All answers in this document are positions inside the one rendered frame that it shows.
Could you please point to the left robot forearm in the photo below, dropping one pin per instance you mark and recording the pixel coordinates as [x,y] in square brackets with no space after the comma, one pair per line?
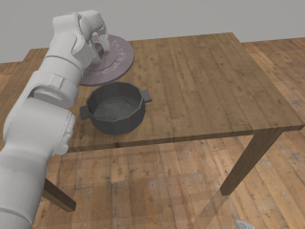
[58,78]

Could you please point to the robot left upper arm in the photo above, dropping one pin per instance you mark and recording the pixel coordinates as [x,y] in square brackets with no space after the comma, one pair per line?
[39,131]

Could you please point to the robot left hand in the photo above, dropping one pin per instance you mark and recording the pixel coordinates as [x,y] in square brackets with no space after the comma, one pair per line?
[98,25]

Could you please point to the lid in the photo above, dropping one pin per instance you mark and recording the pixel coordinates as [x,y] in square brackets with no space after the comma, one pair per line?
[114,63]

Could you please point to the table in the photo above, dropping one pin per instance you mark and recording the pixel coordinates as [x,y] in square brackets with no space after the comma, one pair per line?
[202,86]

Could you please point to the robot right hand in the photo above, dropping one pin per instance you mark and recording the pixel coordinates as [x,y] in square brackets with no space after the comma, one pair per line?
[243,225]

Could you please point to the pot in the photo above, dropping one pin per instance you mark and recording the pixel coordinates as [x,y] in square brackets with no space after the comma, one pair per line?
[116,108]

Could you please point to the knob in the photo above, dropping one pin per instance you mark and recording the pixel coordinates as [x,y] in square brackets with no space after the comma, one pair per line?
[99,49]

